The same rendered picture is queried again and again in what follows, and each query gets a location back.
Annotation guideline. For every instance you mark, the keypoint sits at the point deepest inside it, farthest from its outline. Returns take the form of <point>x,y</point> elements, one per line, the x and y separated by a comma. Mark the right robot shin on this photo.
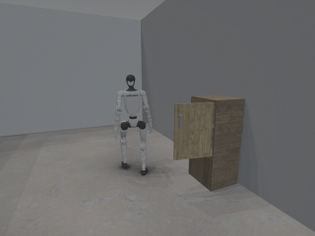
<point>144,157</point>

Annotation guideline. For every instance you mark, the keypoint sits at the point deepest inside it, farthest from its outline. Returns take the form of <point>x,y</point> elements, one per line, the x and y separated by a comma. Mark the left robot forearm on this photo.
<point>117,117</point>

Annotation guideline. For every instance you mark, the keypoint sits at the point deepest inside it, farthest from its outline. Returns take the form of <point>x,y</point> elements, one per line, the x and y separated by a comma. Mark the handle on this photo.
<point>180,121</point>

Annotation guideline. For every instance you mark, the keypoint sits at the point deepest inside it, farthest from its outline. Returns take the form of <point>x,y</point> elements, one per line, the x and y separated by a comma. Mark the cupboard door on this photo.
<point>194,139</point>

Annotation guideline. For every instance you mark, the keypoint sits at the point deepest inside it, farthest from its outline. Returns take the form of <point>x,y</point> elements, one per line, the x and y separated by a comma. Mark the humanoid robot head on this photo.
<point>130,78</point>

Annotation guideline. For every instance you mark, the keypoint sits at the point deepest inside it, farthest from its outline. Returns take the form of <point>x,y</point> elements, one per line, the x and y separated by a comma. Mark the robot left hand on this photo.
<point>116,130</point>

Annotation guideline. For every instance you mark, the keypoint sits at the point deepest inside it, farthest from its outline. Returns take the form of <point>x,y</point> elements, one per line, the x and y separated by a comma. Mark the right robot forearm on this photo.
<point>148,114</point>

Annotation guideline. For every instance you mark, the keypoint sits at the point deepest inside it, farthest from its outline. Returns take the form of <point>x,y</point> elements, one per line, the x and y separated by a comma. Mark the robot right hand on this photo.
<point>150,126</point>

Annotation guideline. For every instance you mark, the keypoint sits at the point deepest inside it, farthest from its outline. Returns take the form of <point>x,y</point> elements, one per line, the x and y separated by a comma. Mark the robot left upper arm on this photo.
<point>120,94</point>

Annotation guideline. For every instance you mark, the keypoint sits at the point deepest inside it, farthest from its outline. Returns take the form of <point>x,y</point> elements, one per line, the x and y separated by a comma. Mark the robot right upper arm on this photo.
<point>144,99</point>

